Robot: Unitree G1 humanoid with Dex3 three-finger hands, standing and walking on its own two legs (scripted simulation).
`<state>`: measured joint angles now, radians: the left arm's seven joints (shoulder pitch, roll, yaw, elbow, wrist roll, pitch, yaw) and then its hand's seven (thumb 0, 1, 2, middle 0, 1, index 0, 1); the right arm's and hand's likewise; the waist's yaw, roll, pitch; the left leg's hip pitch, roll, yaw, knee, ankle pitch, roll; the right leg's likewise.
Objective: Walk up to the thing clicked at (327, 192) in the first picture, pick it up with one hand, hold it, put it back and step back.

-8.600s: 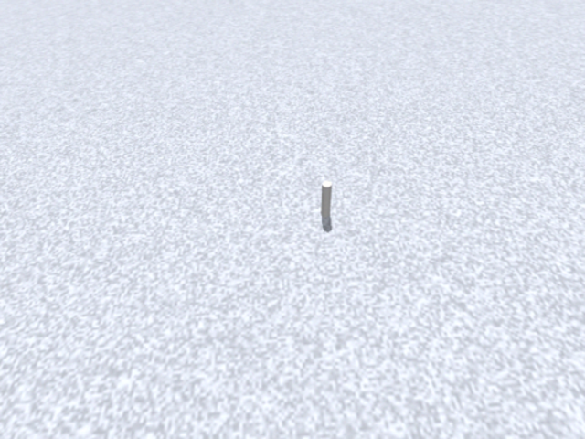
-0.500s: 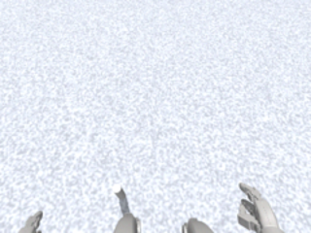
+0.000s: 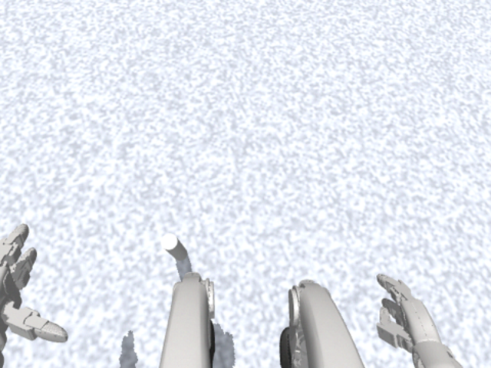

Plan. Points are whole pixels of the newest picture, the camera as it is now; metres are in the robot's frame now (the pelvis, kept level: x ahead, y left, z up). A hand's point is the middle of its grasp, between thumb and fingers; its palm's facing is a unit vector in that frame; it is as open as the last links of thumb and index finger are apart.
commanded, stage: go down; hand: left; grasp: from the side
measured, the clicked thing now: (175, 248) +0.38 +0.21 -0.45
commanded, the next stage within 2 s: approach in 1.70 s
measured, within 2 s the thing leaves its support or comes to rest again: neither
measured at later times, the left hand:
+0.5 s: hand (42, 270) +0.28 +0.37 -0.12, palm faces +0.15 -0.97 -0.18, open 17.0 cm
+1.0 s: hand (42, 264) +0.30 +0.39 -0.14, palm faces +0.13 -0.98 -0.16, open 17.2 cm
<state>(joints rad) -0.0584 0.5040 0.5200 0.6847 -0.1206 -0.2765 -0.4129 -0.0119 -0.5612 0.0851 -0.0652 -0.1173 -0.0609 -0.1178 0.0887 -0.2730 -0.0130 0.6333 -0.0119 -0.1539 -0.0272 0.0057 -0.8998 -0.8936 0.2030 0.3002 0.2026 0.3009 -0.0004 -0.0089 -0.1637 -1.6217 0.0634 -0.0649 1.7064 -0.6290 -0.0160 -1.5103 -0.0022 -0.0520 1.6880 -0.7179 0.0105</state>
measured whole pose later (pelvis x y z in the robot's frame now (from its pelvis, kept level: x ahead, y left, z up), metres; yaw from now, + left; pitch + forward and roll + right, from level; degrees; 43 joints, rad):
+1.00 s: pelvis -0.04 +0.00 -0.13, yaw -4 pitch +33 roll -7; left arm -0.35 0.76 0.75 0.93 -0.22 -0.39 -0.70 -0.01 -0.51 0.16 -0.05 -0.13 -0.04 -0.14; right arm 0.06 -0.33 0.06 0.69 -0.03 -0.18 -0.06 0.00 -0.91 -0.90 0.21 0.30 0.20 0.30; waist -0.01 -0.03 -0.13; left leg -2.05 0.07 -0.13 2.11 -0.64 -0.03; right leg -1.93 0.03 -0.08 2.08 -0.74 0.00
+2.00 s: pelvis -0.05 +0.00 -0.17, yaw -5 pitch +31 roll -7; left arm -0.44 0.85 0.82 1.09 -0.33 -0.49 -0.80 -0.01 -0.55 0.10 -0.06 -0.10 -0.03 -0.12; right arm 0.03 -0.35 0.11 0.70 -0.05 -0.21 -0.05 0.00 -0.91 -0.90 0.20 0.30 0.20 0.30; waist -0.04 -0.05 -0.08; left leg -2.17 0.07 -0.16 2.25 -0.64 -0.03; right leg -2.03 0.04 -0.10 2.22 -0.74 0.01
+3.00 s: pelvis -0.06 +0.02 -0.28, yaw -14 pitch +11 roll -15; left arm -0.40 0.70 0.49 1.29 -0.27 -1.08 -0.36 -0.02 -0.56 0.02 -0.06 -0.08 -0.06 -0.07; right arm -0.18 -0.37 0.42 0.64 -0.31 -0.09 0.11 0.00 -0.91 -0.89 0.21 0.30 0.21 0.30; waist -0.15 -0.24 0.23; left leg -2.24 0.04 -0.39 2.67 -0.67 -0.04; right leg -2.04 0.12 -0.23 2.50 -0.71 0.06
